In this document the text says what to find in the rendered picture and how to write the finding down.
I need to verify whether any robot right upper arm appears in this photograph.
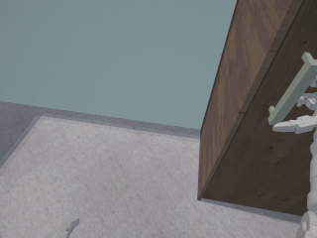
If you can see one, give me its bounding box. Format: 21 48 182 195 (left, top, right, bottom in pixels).
295 210 317 238

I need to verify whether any robot right forearm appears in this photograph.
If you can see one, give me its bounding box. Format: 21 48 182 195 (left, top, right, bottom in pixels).
307 130 317 211

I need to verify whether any robot left hand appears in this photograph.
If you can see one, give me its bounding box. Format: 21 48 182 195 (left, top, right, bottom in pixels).
53 217 80 238

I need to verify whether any robot right hand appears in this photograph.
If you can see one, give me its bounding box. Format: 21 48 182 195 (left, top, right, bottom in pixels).
272 76 317 134

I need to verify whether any wardrobe door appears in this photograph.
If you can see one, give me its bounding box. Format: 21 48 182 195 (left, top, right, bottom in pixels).
202 0 317 216

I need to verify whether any handle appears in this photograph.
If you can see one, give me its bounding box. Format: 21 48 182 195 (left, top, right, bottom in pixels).
267 52 317 126

